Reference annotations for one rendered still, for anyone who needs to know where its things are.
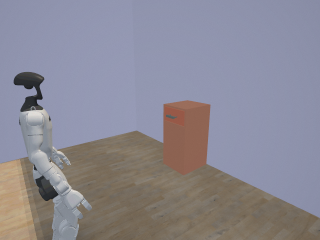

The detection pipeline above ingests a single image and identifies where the robot right forearm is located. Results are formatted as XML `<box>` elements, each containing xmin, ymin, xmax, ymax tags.
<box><xmin>32</xmin><ymin>152</ymin><xmax>72</xmax><ymax>196</ymax></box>

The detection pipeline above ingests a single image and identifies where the robot right hand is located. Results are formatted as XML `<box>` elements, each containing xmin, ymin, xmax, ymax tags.
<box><xmin>63</xmin><ymin>189</ymin><xmax>92</xmax><ymax>219</ymax></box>

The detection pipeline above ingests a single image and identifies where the humanoid robot head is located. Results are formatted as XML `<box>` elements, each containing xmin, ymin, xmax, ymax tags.
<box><xmin>13</xmin><ymin>72</ymin><xmax>44</xmax><ymax>112</ymax></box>

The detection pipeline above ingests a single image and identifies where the robot left thigh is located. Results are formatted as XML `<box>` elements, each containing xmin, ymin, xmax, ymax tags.
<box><xmin>53</xmin><ymin>163</ymin><xmax>68</xmax><ymax>215</ymax></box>

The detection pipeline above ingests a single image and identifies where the drawer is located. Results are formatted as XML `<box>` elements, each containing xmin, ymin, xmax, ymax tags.
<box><xmin>164</xmin><ymin>106</ymin><xmax>185</xmax><ymax>126</ymax></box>

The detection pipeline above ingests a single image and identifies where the handle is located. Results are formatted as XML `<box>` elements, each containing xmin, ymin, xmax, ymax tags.
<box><xmin>166</xmin><ymin>114</ymin><xmax>177</xmax><ymax>119</ymax></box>

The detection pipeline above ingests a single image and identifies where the robot left forearm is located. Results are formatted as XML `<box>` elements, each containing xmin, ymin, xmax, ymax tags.
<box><xmin>52</xmin><ymin>147</ymin><xmax>58</xmax><ymax>155</ymax></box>

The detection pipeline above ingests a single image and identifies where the cabinet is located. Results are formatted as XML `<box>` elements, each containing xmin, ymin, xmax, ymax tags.
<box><xmin>163</xmin><ymin>100</ymin><xmax>211</xmax><ymax>175</ymax></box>

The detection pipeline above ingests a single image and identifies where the right robot upper arm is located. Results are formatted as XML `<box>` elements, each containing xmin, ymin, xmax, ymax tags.
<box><xmin>25</xmin><ymin>111</ymin><xmax>48</xmax><ymax>164</ymax></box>

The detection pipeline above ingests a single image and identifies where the robot left hand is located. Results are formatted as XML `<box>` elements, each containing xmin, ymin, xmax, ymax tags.
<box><xmin>51</xmin><ymin>151</ymin><xmax>71</xmax><ymax>169</ymax></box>

